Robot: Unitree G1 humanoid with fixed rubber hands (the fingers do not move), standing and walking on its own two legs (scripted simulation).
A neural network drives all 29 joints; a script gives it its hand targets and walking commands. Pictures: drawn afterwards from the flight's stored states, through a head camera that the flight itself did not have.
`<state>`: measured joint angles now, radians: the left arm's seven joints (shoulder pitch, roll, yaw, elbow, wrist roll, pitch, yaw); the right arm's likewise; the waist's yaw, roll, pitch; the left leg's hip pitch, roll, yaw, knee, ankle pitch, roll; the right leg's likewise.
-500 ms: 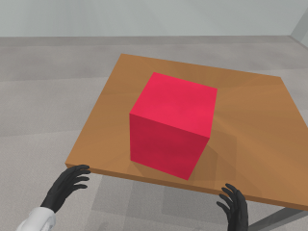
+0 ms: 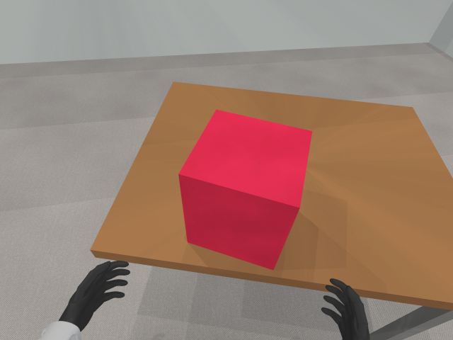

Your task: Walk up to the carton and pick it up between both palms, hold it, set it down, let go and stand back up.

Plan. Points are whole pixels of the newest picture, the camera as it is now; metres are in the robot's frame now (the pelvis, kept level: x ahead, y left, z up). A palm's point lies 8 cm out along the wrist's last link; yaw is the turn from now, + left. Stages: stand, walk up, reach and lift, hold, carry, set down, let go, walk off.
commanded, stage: set down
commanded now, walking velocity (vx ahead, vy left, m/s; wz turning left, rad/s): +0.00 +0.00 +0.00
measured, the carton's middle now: (245, 190) +0.43 -0.01 -0.01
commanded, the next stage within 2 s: let go in 1.60 s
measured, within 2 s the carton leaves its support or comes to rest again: neither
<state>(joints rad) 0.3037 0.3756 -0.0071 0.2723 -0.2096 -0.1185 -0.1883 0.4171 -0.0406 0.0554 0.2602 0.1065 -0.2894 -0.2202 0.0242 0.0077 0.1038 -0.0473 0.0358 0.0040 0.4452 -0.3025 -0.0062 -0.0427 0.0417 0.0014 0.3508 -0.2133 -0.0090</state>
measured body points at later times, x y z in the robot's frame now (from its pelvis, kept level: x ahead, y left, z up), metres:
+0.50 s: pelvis -0.01 +0.00 +0.00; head -0.01 +0.01 +0.45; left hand +0.17 +0.25 -0.04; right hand +0.16 -0.20 -0.04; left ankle -0.03 +0.12 -0.74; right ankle -0.01 -0.12 -0.74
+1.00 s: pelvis +0.00 -0.01 +0.00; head -0.01 +0.00 +0.45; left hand +0.17 +0.25 -0.06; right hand +0.17 -0.21 -0.06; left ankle -0.03 +0.12 -0.74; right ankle -0.01 -0.12 -0.74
